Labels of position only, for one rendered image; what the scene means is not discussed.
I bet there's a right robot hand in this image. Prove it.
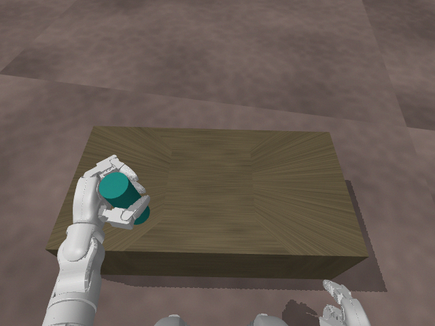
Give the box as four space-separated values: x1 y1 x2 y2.
319 280 371 326

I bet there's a left robot hand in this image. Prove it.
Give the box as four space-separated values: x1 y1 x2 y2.
73 155 150 230

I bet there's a can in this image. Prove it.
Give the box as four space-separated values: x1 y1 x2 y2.
99 172 150 225

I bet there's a left robot arm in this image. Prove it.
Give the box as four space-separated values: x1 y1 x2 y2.
42 222 105 326

